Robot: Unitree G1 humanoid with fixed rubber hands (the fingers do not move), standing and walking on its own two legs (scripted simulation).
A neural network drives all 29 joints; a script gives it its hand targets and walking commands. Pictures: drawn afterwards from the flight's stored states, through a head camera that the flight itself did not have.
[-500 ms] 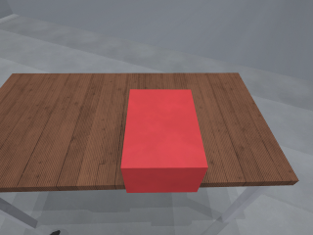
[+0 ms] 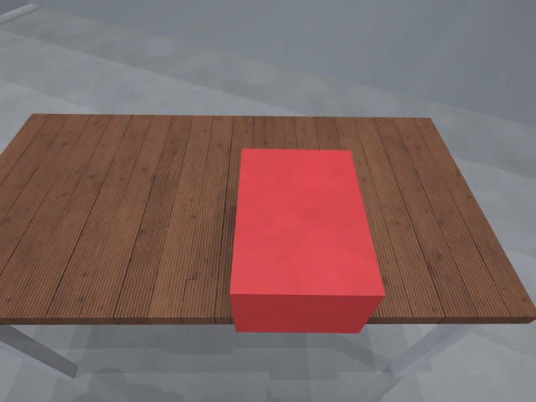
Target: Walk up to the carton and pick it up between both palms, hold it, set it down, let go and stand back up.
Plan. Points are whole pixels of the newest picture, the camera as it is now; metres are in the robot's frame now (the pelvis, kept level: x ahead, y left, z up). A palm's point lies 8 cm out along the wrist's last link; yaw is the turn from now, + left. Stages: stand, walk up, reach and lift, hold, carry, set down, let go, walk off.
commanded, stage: walk up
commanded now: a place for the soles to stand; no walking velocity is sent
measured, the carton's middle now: (296, 235) +0.41 -0.05 -0.05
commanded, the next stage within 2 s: none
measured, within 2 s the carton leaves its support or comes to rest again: neither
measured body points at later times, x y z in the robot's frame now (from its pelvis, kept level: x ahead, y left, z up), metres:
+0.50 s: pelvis +0.01 +0.01 +0.00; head +0.02 +0.02 +0.45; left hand +0.08 +0.31 -0.14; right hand +0.08 -0.28 -0.13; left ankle -0.02 +0.10 -0.75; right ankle -0.01 -0.13 -0.75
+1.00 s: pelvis +0.01 +0.00 +0.00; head +0.01 +0.02 +0.45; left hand +0.07 +0.29 -0.15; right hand +0.08 -0.30 -0.12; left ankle -0.02 +0.10 -0.75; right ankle -0.01 -0.13 -0.75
